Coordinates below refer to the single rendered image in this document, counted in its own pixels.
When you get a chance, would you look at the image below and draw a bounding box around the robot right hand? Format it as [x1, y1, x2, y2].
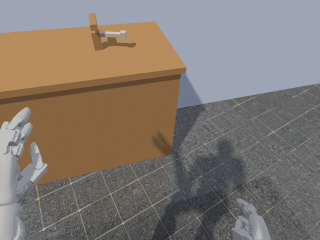
[232, 198, 271, 240]

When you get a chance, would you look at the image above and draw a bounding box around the left robot forearm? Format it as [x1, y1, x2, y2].
[0, 203, 26, 240]

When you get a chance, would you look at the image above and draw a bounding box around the robot left hand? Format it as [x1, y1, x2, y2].
[0, 107, 48, 205]

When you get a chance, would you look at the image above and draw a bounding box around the tap lever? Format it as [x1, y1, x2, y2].
[99, 30, 127, 40]

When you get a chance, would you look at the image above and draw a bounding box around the counter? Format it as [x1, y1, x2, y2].
[0, 13, 187, 187]

